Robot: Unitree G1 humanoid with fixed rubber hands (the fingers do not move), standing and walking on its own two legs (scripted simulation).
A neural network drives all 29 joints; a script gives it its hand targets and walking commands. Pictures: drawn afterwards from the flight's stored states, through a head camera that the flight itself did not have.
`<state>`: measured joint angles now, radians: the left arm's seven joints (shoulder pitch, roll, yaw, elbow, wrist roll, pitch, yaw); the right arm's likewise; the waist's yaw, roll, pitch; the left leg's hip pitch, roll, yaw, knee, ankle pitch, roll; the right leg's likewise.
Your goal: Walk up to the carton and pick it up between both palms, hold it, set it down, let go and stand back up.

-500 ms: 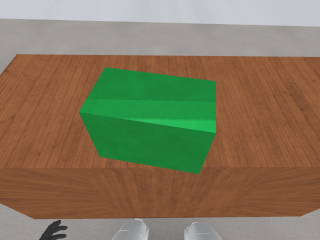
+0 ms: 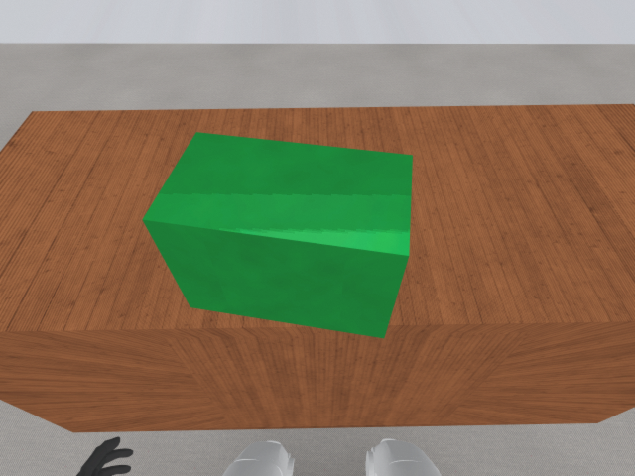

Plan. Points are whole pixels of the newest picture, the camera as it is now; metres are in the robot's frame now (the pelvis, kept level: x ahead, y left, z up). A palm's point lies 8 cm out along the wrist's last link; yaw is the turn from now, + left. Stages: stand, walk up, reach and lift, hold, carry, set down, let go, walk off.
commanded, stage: walk up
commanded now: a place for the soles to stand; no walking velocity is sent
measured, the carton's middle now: (292, 237) +0.42 +0.06 +0.03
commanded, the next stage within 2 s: none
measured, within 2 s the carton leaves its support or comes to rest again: neither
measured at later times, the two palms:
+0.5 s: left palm out of the picture +0.11 +0.32 -0.10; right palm out of the picture +0.07 -0.29 -0.11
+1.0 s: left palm out of the picture +0.09 +0.39 -0.11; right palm out of the picture +0.10 -0.23 -0.10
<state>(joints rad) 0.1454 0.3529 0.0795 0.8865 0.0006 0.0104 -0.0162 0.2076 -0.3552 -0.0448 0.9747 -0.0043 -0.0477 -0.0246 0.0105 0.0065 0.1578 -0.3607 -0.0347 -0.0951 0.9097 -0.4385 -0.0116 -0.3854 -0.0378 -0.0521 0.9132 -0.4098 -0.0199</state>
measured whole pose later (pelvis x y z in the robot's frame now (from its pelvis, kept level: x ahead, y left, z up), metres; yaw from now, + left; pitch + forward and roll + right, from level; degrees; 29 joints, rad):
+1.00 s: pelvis +0.02 +0.07 +0.00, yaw +3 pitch -3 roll -2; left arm 0.17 0.37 0.08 0.89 0.00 -0.03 0.02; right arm 0.21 -0.36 -0.06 0.97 0.00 -0.04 0.00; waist 0.01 0.00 0.16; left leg -0.41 -0.09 -0.09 0.91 -0.44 0.05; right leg -0.38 -0.07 -0.04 0.87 -0.49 -0.01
